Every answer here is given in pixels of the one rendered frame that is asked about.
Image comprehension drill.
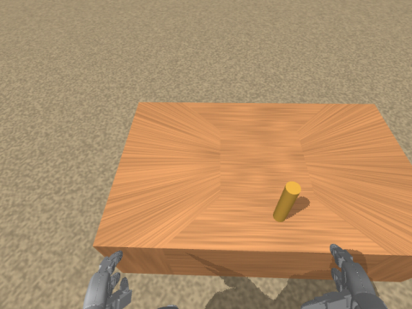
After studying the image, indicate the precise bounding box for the left robot hand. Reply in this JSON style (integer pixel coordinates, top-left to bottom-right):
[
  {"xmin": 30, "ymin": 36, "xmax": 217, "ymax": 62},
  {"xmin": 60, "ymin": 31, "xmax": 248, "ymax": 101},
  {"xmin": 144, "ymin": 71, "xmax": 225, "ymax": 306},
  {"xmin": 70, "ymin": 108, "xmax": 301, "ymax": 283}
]
[{"xmin": 83, "ymin": 250, "xmax": 132, "ymax": 309}]

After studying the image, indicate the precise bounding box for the can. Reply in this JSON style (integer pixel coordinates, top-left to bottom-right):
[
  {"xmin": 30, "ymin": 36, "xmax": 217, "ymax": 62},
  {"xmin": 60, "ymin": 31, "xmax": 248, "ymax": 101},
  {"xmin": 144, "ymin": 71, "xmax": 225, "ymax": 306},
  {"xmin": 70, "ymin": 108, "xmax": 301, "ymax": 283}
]
[{"xmin": 273, "ymin": 182, "xmax": 301, "ymax": 222}]

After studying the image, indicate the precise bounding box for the right robot hand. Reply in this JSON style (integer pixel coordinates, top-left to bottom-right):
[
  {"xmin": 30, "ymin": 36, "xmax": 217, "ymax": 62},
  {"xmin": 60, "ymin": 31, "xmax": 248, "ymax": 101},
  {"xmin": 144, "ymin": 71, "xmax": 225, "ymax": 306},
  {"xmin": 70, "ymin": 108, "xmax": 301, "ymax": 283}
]
[{"xmin": 301, "ymin": 244, "xmax": 376, "ymax": 309}]

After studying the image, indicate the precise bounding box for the right robot arm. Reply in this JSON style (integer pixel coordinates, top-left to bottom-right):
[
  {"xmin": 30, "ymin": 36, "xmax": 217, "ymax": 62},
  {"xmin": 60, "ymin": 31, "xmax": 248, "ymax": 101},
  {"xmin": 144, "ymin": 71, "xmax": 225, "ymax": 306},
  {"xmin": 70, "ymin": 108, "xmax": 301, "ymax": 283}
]
[{"xmin": 350, "ymin": 292, "xmax": 388, "ymax": 309}]

